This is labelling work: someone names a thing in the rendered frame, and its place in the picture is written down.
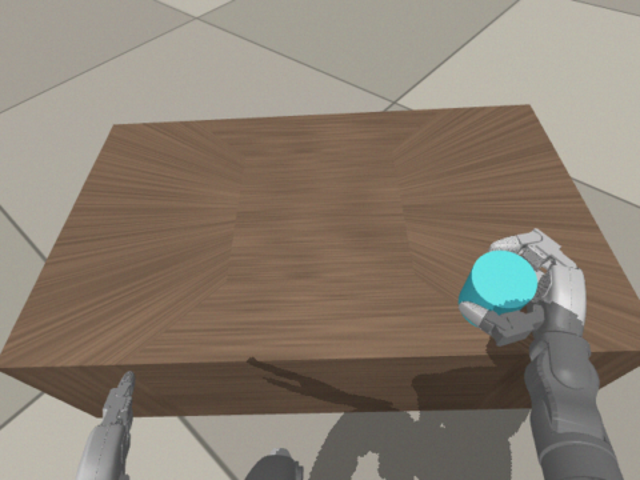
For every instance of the right robot arm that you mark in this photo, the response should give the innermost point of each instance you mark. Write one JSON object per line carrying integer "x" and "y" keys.
{"x": 569, "y": 435}

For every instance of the left robot hand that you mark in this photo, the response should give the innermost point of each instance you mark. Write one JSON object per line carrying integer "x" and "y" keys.
{"x": 106, "y": 449}

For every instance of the right robot hand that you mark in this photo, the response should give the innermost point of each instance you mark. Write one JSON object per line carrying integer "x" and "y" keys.
{"x": 559, "y": 303}

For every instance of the can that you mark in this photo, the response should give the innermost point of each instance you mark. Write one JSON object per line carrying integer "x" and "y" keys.
{"x": 501, "y": 281}

